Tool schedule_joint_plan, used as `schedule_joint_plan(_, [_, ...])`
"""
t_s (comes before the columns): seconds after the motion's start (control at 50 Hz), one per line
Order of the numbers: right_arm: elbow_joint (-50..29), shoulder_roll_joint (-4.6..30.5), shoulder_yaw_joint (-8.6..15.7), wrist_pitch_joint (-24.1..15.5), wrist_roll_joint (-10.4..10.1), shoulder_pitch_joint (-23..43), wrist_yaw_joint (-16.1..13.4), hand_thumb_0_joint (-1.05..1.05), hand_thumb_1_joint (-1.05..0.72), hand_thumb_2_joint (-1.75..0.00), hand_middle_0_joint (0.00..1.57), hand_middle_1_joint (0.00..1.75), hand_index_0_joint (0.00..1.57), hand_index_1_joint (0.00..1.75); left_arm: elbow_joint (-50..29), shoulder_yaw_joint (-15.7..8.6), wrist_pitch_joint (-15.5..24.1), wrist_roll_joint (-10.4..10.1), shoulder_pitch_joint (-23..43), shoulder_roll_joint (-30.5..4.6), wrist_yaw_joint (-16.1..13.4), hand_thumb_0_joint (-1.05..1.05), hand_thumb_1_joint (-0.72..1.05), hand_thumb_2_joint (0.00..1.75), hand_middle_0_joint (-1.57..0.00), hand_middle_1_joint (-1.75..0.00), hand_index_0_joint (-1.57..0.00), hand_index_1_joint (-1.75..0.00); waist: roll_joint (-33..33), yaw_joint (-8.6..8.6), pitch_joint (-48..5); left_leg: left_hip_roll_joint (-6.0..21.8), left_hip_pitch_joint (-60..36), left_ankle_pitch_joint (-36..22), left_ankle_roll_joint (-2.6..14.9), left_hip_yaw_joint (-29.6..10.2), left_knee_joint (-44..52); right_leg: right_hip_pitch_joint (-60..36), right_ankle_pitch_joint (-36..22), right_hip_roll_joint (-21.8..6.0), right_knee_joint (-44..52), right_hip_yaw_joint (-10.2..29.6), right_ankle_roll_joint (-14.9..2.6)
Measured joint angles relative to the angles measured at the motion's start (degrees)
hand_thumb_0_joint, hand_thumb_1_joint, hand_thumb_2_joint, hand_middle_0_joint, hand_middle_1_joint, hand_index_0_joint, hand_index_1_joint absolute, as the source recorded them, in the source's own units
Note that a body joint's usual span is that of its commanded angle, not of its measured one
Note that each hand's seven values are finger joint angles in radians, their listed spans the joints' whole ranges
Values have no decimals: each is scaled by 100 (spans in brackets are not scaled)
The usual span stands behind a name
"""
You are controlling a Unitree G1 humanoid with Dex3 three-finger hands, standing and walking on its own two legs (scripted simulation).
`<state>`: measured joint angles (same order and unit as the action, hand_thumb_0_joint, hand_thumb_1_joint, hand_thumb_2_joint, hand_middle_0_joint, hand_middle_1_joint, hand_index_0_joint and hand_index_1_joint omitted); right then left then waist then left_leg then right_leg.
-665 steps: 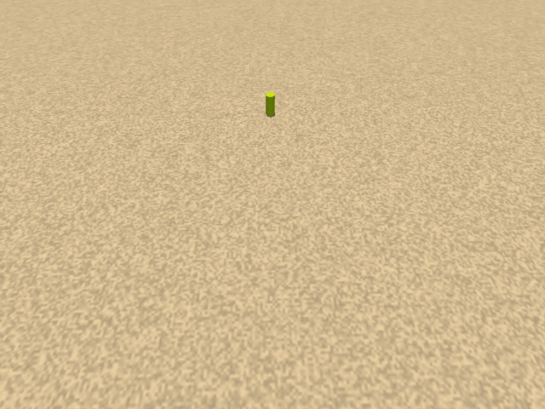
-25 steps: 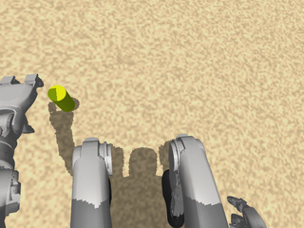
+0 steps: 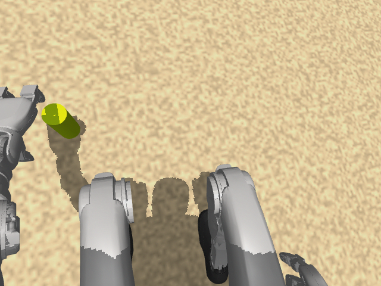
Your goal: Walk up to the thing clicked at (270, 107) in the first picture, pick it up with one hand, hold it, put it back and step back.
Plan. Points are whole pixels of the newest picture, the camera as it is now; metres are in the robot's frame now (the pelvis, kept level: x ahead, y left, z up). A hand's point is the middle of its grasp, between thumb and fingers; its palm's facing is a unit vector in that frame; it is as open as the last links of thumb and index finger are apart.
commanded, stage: approach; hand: left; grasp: from above
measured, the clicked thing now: (63, 122) +0.48 +0.30 -0.28
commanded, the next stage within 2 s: withdraw in 0.86 s
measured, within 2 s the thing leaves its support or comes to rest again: neither
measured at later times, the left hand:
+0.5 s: hand (58, 92) +0.50 +0.27 -0.14, palm faces -0.38 -0.07 -0.92, open 13.8 cm
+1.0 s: hand (43, 122) +0.45 +0.31 -0.19, palm faces -0.39 -0.07 -0.92, open 13.4 cm
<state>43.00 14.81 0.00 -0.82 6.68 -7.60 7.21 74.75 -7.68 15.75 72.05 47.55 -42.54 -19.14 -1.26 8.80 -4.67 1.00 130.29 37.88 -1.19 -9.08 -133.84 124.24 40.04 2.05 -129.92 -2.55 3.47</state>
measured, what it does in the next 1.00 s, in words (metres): stands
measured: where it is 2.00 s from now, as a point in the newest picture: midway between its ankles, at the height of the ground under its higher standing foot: (169, 264)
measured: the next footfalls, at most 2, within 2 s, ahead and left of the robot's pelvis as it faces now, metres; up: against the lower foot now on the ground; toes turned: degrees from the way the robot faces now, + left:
none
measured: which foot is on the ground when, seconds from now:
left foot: down 0.00-1.00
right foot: down 0.00-1.00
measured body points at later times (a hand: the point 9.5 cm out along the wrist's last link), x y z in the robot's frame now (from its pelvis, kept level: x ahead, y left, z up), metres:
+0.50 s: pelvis +0.00 +0.00 +0.00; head +0.24 +0.07 +0.38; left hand +0.52 +0.27 -0.09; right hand +0.04 -0.28 -0.10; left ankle +0.08 +0.13 -0.32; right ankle +0.10 -0.13 -0.32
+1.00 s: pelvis +0.00 +0.00 -0.02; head +0.23 +0.09 +0.35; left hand +0.46 +0.32 -0.13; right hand +0.08 -0.28 -0.12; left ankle +0.08 +0.13 -0.32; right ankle +0.10 -0.13 -0.32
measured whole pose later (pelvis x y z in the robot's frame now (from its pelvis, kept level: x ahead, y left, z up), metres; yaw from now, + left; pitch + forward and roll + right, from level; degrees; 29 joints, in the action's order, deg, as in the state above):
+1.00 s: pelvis +0.00 +0.00 -0.02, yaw +0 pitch +33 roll -9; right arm 43.6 15.1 -2.7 -2.3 8.8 -6.6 7.0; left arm 80.1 -3.5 14.9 73.2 54.1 -43.7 -24.2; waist -3.0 11.9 -3.1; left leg 0.0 134.3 37.1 -1.9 -10.0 -137.5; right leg 127.8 39.8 1.8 -133.6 -3.0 3.0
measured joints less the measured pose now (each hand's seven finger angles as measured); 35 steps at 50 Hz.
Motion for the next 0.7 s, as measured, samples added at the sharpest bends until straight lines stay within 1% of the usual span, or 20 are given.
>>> schedule_joint_plan(0.06, [14,2,-12,-11,11,-5,5,0,-91,-90,21,30,20,30,83,15,-16,-5,40,-22,-27,0,-51,98,-8,-105,-9,-104,-12,25,8,4,12,2,4,-5,-14,12,-4,7,-7,-4,2])
schedule_joint_plan(0.12, [28,-1,-18,-42,23,-25,2,0,-91,-90,21,30,20,30,127,96,-55,-17,104,-10,-58,0,-50,97,-8,-105,-9,-104,-27,40,9,0,36,-5,4,3,-14,34,-6,3,-12,2,-13])
schedule_joint_plan(0.22, [93,-14,-66,-115,45,-31,-4,0,-91,-90,21,30,20,30,310,388,-177,-2,406,81,-169,0,-49,96,-8,-106,-10,-104,-62,106,-17,-4,79,-13,2,19,-9,84,-8,-3,-20,17,-20])
schedule_joint_plan(0.3, [100,-33,-130,-170,69,-15,-28,0,-91,-90,21,30,20,30,501,554,-326,46,772,163,-250,0,-49,95,-8,-107,-10,-105,-66,257,-21,-1,111,-18,-6,8,-9,119,-21,2,-16,6,-29])
schedule_joint_plan(0.38, [40,-32,-197,-158,70,-40,-43,0,-91,-90,21,30,20,30,651,475,-563,119,1084,222,-348,0,-49,95,-8,-107,-11,-105,3,457,-50,16,138,-12,-10,-11,5,153,-38,18,15,-12,-32])
schedule_joint_plan(0.42, [-4,-25,-228,-130,58,-76,-47,0,-91,-90,21,30,20,30,772,434,-722,111,1235,222,-360,0,-49,95,-9,-107,-11,-105,56,554,-64,28,136,-7,-8,-6,29,161,-43,26,39,-9,-29])
schedule_joint_plan(0.5, [-79,4,-312,-54,2,-182,-56,0,-92,-90,21,30,20,30,996,385,-992,-18,1450,166,-213,0,-48,95,-9,-106,-11,-104,156,673,-61,71,97,9,3,-1,89,153,-67,58,108,-4,7])
schedule_joint_plan(0.56, [-118,24,-365,2,-55,-274,-58,0,-92,-90,21,30,20,30,1080,399,-1089,-175,1449,104,5,0,-47,94,-10,-105,-12,-104,214,703,-13,92,43,19,9,6,131,116,-75,71,150,-1,11])
schedule_joint_plan(0.64, [-170,40,-424,75,-103,-389,-48,0,-91,-90,21,30,20,30,1018,353,-981,-344,1198,11,284,0,-46,92,-11,-105,-13,-103,224,670,97,98,-36,25,2,6,152,52,-75,74,161,-1,10])
schedule_joint_plan(0.7, [-177,50,-459,90,-86,-432,-29,0,-91,-90,21,30,20,30,946,269,-729,-428,905,-71,384,0,-44,90,-11,-104,-14,-102,183,602,169,81,-38,19,-9,-18,119,46,-73,66,125,-21,-2])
